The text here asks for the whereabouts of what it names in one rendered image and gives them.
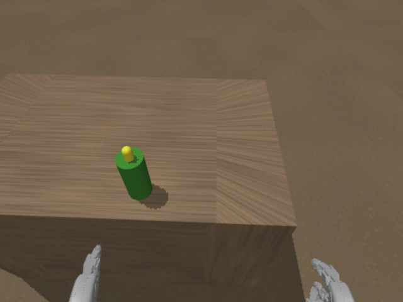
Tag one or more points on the right robot hand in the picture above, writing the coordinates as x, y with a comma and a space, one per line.
337, 290

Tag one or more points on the left robot hand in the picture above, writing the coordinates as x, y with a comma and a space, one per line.
86, 285

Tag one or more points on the bottle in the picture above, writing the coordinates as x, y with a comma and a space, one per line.
133, 170

